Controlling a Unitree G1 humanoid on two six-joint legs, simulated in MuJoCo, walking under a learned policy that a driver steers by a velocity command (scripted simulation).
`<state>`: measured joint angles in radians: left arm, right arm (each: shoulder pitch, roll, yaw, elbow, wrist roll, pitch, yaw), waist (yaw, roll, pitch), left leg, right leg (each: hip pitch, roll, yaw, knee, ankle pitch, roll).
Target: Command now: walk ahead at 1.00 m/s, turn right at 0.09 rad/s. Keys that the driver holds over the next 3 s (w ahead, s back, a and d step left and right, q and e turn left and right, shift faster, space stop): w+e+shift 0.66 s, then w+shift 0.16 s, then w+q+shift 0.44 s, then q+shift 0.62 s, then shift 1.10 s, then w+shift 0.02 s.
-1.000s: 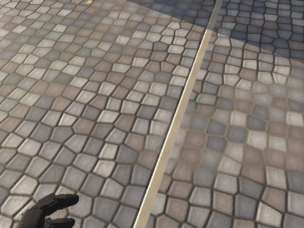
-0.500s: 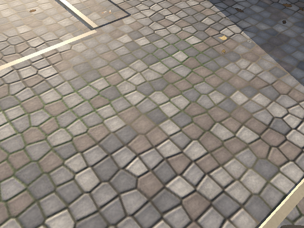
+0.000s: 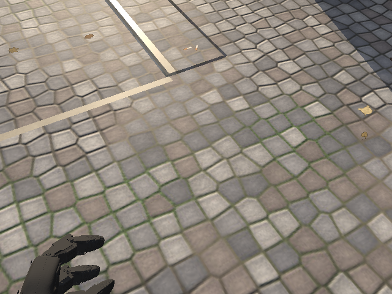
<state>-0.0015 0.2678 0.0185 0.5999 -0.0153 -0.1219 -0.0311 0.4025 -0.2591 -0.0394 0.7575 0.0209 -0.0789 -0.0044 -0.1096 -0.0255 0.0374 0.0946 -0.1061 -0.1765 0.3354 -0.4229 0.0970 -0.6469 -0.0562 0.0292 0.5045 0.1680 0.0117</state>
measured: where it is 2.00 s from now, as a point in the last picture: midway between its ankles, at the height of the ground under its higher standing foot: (294, 87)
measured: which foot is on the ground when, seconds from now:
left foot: down 0.00-0.08, up 0.10-0.50, down 0.52-0.96, up 0.98-1.00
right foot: up 0.00-0.06, down 0.08-0.54, up 0.56-0.94, down 0.96-1.00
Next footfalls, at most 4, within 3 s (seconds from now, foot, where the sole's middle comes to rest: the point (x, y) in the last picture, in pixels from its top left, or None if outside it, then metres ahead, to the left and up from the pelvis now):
0.08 right None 0.29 -0.13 -0.76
0.52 left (188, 216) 0.76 -0.05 -0.76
0.96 right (301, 168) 0.94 -0.54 -0.76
1.42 left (279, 92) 1.41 -0.56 -0.76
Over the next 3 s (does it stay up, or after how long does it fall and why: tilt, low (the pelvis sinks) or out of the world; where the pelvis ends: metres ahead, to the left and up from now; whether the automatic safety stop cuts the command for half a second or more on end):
stays up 1.46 -0.62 0.01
